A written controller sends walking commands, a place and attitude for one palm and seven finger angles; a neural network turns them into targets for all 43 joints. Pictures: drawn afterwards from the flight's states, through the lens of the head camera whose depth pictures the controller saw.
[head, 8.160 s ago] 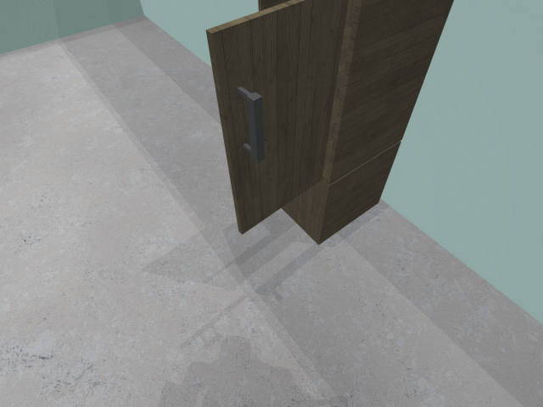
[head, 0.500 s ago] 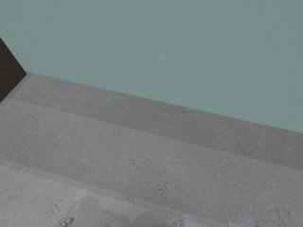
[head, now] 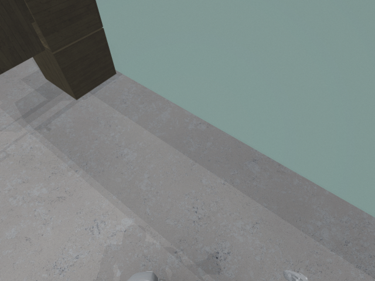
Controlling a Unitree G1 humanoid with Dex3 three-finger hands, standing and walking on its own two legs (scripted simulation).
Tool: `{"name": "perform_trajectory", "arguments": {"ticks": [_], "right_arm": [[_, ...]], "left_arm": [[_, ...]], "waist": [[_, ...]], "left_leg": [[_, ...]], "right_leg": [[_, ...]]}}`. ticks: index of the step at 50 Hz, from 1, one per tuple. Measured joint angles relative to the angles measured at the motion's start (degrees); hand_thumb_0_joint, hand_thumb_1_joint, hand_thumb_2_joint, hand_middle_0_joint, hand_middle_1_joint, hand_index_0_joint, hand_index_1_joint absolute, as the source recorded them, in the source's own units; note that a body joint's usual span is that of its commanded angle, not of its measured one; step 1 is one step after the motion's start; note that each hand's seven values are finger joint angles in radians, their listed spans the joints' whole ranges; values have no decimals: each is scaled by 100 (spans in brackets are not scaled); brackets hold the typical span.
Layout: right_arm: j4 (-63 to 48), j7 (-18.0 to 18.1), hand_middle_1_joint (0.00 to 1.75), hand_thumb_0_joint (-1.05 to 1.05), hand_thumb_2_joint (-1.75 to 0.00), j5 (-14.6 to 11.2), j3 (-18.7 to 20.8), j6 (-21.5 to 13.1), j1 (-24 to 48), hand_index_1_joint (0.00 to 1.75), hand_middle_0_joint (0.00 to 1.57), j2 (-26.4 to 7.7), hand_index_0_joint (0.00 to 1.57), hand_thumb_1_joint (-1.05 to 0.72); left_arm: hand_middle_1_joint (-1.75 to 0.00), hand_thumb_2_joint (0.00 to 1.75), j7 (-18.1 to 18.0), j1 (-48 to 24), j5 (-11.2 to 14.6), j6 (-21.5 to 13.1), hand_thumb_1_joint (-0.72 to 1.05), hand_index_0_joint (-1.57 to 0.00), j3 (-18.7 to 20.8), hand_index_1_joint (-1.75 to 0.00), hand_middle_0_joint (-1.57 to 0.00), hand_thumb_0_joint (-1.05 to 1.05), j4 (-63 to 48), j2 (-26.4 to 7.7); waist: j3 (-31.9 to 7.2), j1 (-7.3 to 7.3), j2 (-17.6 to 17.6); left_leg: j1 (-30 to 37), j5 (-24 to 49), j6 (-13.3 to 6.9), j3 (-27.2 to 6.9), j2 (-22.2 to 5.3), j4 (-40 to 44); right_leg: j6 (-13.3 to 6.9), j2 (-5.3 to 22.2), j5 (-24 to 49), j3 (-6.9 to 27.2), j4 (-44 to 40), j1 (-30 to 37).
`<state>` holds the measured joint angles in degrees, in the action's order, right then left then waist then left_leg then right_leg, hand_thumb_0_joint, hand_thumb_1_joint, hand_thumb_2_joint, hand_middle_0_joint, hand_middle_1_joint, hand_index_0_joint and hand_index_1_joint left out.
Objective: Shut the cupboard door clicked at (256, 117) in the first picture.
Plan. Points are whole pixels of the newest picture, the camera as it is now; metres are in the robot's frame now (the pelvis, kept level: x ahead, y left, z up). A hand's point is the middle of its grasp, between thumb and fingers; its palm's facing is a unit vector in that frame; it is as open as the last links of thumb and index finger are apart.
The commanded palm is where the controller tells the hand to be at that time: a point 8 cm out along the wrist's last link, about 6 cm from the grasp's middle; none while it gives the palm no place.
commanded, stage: walk to a spot facing it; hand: left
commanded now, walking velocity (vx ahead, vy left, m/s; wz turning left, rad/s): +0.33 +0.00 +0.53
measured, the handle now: out of the picture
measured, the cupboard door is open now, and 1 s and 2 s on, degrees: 93 93 93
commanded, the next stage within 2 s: turn to face it in 1.70 s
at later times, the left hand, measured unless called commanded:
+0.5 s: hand (127, 219) +0.27 +0.19 -0.15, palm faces +0.20 -0.95 -0.22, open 7.4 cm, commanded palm none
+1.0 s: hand (115, 227) +0.25 +0.22 -0.19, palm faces +0.47 -0.87 -0.15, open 7.4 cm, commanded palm none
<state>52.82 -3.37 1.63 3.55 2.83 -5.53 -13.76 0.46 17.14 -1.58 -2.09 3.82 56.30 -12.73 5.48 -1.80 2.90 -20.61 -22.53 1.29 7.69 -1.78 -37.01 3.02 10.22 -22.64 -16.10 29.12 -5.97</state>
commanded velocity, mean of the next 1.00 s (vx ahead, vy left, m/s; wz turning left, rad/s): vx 0.36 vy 0.00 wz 0.33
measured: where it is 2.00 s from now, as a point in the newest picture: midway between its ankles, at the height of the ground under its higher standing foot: (155, 162)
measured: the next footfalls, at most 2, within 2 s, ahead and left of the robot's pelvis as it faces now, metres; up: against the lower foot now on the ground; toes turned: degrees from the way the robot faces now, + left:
left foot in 0.02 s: +0.07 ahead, +0.12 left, +0.00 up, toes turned +9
right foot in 0.42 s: +0.29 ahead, -0.12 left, +0.00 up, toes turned +3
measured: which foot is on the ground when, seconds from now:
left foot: up 0.00-0.00, down 0.02-0.42, up 0.44-0.86, down 0.88-1.00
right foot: down 0.00-0.02, up 0.04-0.40, down 0.42-0.88, up 0.90-1.00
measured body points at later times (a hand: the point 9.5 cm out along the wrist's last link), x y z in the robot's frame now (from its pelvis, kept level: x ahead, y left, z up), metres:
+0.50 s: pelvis +0.18 -0.02 -0.01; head +0.23 -0.04 +0.44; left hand +0.25 +0.24 -0.13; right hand +0.22 -0.26 -0.18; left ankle +0.05 +0.09 -0.68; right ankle +0.25 -0.12 -0.74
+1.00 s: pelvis +0.38 +0.08 -0.01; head +0.41 +0.12 +0.44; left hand +0.23 +0.27 -0.17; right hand +0.59 -0.07 -0.14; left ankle +0.39 +0.16 -0.74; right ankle +0.33 -0.09 -0.64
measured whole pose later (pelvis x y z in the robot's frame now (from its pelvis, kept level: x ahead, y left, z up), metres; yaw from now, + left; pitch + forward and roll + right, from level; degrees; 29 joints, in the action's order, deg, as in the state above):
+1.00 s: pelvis +0.38 +0.08 -0.01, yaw +24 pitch +0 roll +0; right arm 54.1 -0.5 1.8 1.8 -3.4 -5.7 -9.8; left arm 0.9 19.9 -1.2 -0.9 2.6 64.0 -10.4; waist 5.5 -2.7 2.1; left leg -20.5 -14.8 -5.0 8.6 0.3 -34.5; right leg 1.6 8.1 -22.6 -4.5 70.8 -22.1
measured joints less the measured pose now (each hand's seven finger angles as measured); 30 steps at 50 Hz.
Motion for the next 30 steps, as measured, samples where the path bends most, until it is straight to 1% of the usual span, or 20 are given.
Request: {"name": "perform_trajectory", "arguments": {"ticks": [1,2,3,4,5,6,8,11,14,17,20,21,22,23,24,25,26,28,29,30], "right_arm": [[-79,4,30,1,-90,8,-25,-73,43,30,19,-15,20,-91],[-174,18,30,1,-90,30,-29,-172,81,30,19,-52,20,-91],[-235,62,30,1,-90,30,-28,-274,117,30,19,-40,20,-91],[-269,105,30,0,-90,25,-48,-354,112,30,19,-10,20,-91],[-286,145,30,0,-90,22,-71,-404,61,30,19,21,20,-91],[-281,183,30,0,-90,21,-88,-431,-14,30,20,50,20,-91],[-185,237,30,0,-90,21,-123,-459,-179,30,20,93,20,-91],[53,255,30,0,-90,9,-166,-473,-437,30,20,155,20,-91],[264,234,30,0,-90,9,-182,-465,-695,30,20,239,20,-91],[422,216,30,0,-90,19,-175,-448,-921,30,20,314,21,-91],[549,212,30,0,-90,25,-147,-417,-1139,30,20,346,21,-91],[575,213,30,0,-90,11,-135,-409,-1244,30,20,351,21,-91],[626,216,30,0,-90,-16,-111,-386,-1280,30,20,321,21,-91],[673,219,30,0,-90,-35,-80,-336,-1263,30,20,274,21,-91],[717,220,30,0,-90,-36,-54,-292,-1232,30,20,233,21,-91],[754,217,30,1,-90,-26,-34,-258,-1188,30,20,197,20,-91],[775,211,30,1,-90,-13,-13,-231,-1132,30,20,162,20,-91],[772,192,30,1,-90,5,24,-196,-1004,30,20,114,20,-91],[747,180,30,1,-90,10,39,-186,-940,30,20,108,20,-91],[708,171,30,1,-90,13,52,-182,-887,30,20,115,20,-91]], "left_arm": [[-30,90,20,118,17,17,91,-20,23,-30,-20,0,59,-53],[-30,90,52,204,42,69,91,-20,45,-30,-20,0,111,-84],[-30,90,72,205,45,163,91,-20,54,-30,-20,0,170,-146],[-30,90,70,165,40,255,91,-20,67,-30,-20,0,224,-211],[-30,90,60,99,37,319,91,-20,88,-30,-20,1,266,-260],[-29,90,60,13,29,356,91,-20,107,-30,-20,1,279,-290],[-29,90,99,-180,8,357,91,-20,123,-30,-20,1,216,-299],[-29,90,156,-419,5,282,91,-19,92,-30,-20,1,20,-222],[-29,90,188,-631,12,229,91,-19,38,-30,-20,1,-144,-123],[-29,90,215,-841,18,202,91,-19,-9,-30,-20,1,-256,-45],[-29,90,242,-982,16,119,91,-20,-37,-30,-20,1,-352,1],[-29,90,252,-992,9,50,91,-20,-50,-30,-20,0,-405,-4],[-29,90,236,-1039,-7,-42,91,-20,-44,-30,-20,0,-421,42],[-29,90,203,-1086,-3,-98,91,-20,-61,-30,-20,0,-435,116],[-29,90,168,-1097,1,-133,91,-20,-82,-30,-20,0,-453,188],[-29,90,130,-1070,4,-158,91,-20,-98,-30,-20,0,-460,256],[-29,90,91,-1013,8,-179,91,-20,-110,-30,-20,0,-443,324],[-29,90,33,-838,14,-219,91,-20,-135,-30,-20,0,-342,446],[-29,90,5,-731,26,-244,91,-20,-127,-30,-20,0,-276,493],[-30,90,-67,-637,72,-296,93,-20,-31,-30,-20,-1,-244,498]], "waist": [[-24,-15,24],[-49,13,-31],[-12,23,-16],[16,16,21],[17,11,44],[6,6,48],[-4,-17,16],[-56,-30,-97],[-115,33,-188],[-136,152,-239],[-144,271,-286],[-171,310,-276],[-154,315,-336],[-89,341,-426],[-41,357,-479],[-16,359,-504],[-16,361,-523],[-68,368,-533],[-109,370,-516],[-152,359,-495]], "left_leg": [[200,123,-94,77,45,365],[195,692,-239,51,42,464],[122,826,-325,29,66,240],[119,698,-362,8,97,83],[171,546,-367,-31,129,62],[257,458,-355,-86,163,146],[484,501,-308,-211,218,470],[843,655,-303,-389,250,992],[1162,687,-261,-552,244,1364],[1405,560,-164,-680,214,1489],[1537,186,-24,-795,142,1225],[1481,-48,-18,-861,142,921],[1275,-319,-73,-887,100,295],[980,-590,-140,-927,75,-536],[647,-651,-188,-931,76,-1379],[317,-498,-211,-887,62,-2090],[11,-240,-206,-820,17,-2597],[-497,261,-160,-685,-116,-3033],[-699,451,-127,-630,-177,-3047],[-877,601,-91,-599,-230,-2972]], "right_leg": [[48,91,-168,-16,315,-79],[81,133,-319,55,977,-320],[95,124,-469,351,1834,-654],[84,55,-551,674,2614,-1002],[78,-24,-499,909,3199,-1323],[78,-80,-360,1062,3563,-1604],[88,-136,20,1243,3773,-2051],[127,-163,450,1366,3406,-2485],[161,-182,725,1381,2605,-2628],[180,-256,907,1320,1665,-2509],[155,-439,1055,1176,828,-2096],[105,-483,1023,1145,503,-1848],[-76,-522,960,1080,575,-1806],[-235,-535,838,962,756,-1766],[-340,-523,729,846,827,-1669],[-396,-512,661,745,788,-1533],[-413,-510,653,649,661,-1374],[-395,-525,675,472,296,-1044],[-389,-532,691,391,97,-881],[-385,-544,709,299,-102,-724]]}}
